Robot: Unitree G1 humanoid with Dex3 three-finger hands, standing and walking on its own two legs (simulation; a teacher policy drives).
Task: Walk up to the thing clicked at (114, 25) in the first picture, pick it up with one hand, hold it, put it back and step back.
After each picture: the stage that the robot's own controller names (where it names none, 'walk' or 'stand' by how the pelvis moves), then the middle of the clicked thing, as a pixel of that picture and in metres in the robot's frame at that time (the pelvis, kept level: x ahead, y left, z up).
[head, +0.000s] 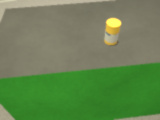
stand; (112, 32) +0.67 -0.13 -0.03
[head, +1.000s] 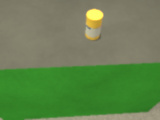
walk; (93, 25) +0.62 -0.01 +0.00
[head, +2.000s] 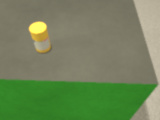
stand; (40, 38) +0.55 +0.22 +0.00
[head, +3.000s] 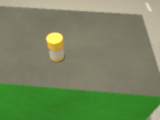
stand; (55, 47) +0.56 +0.16 -0.03
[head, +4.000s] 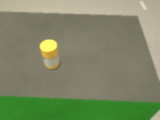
stand; (50, 55) +0.52 +0.17 -0.03
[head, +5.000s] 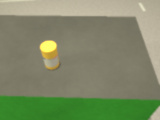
stand; (50, 55) +0.53 +0.17 -0.03
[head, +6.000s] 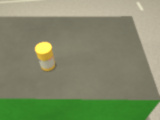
stand; (45, 57) +0.52 +0.19 -0.03
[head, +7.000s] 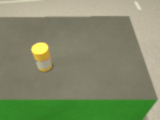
stand; (42, 57) +0.52 +0.21 -0.03
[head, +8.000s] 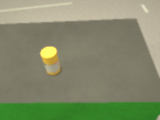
rise first; (51, 61) +0.51 +0.20 -0.03
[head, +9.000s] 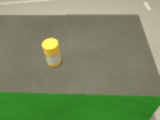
go down; (52, 53) +0.54 +0.19 -0.03
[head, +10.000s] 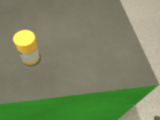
go down; (27, 48) +0.49 +0.18 +0.00
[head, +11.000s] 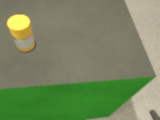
close in; (22, 34) +0.52 +0.18 +0.02
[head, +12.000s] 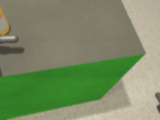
close; out of the picture +0.55 +0.20 +0.06
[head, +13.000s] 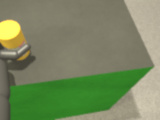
lift; (14, 41) +0.47 +0.18 +0.05
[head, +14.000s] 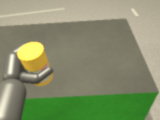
lift; (36, 65) +0.33 +0.15 +0.16
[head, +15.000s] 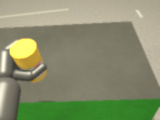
hold; (30, 61) +0.33 +0.17 +0.17
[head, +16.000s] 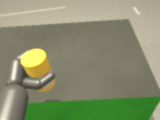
hold; (39, 71) +0.33 +0.15 +0.14
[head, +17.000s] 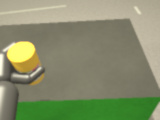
crouch; (27, 64) +0.33 +0.18 +0.16
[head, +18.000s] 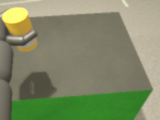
crouch; (21, 30) +0.45 +0.18 +0.18
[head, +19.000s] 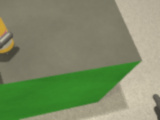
lower; out of the picture +0.51 +0.20 +0.03
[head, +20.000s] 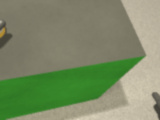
lower; out of the picture +0.53 +0.21 +0.06
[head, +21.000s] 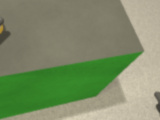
lower; out of the picture +0.54 +0.21 +0.06
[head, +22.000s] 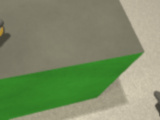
lower; out of the picture +0.53 +0.21 +0.06
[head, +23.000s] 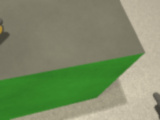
loosen; out of the picture +0.54 +0.21 +0.06
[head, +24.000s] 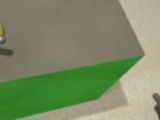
withdraw; out of the picture +0.53 +0.21 +0.06
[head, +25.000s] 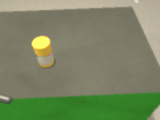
sink last; (44, 52) +0.51 +0.19 +0.01
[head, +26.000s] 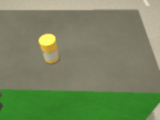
stand; (49, 49) +0.53 +0.20 -0.02
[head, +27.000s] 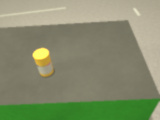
stand; (43, 62) +0.52 +0.20 -0.02
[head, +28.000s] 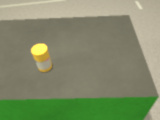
stand; (42, 58) +0.52 +0.21 -0.03
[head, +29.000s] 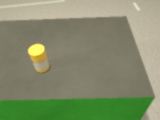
stand; (39, 58) +0.52 +0.22 -0.03
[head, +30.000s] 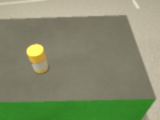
stand; (38, 59) +0.51 +0.22 -0.03
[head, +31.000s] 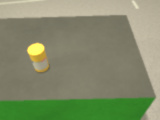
stand; (39, 58) +0.51 +0.22 -0.03
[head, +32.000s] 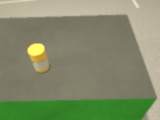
stand; (39, 58) +0.51 +0.22 -0.03
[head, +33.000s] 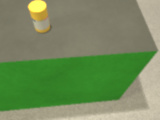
walk; (40, 17) +0.62 +0.20 -0.01
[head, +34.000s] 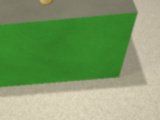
walk; out of the picture +0.88 +0.27 +0.00
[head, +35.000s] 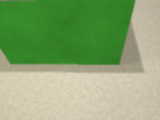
stand; out of the picture +1.16 +0.20 -0.01
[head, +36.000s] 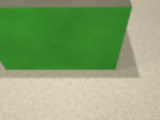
stand; out of the picture +1.14 +0.19 -0.03
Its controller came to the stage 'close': yes
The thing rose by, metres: 0.22
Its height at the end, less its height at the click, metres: +0.00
